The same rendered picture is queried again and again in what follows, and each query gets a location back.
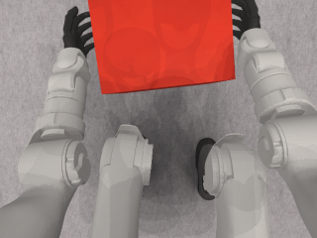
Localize left robot hand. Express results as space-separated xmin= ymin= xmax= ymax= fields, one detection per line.
xmin=62 ymin=6 xmax=95 ymax=58

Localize left robot shin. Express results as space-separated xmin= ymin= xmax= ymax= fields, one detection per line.
xmin=99 ymin=124 xmax=145 ymax=175

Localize carton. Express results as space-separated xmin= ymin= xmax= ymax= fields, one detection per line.
xmin=87 ymin=0 xmax=236 ymax=94

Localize right robot hand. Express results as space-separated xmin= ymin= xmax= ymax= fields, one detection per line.
xmin=231 ymin=0 xmax=261 ymax=40

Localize right robot thigh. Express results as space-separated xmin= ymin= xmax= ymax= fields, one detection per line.
xmin=206 ymin=143 xmax=271 ymax=238

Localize right robot forearm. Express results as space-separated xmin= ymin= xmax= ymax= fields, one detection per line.
xmin=236 ymin=28 xmax=317 ymax=124

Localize left robot forearm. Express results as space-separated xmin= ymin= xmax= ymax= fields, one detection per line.
xmin=18 ymin=47 xmax=92 ymax=183

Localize right robot upper arm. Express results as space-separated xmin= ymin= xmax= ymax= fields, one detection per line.
xmin=257 ymin=114 xmax=317 ymax=238

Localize left robot upper arm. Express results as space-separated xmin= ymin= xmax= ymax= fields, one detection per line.
xmin=0 ymin=138 xmax=91 ymax=238

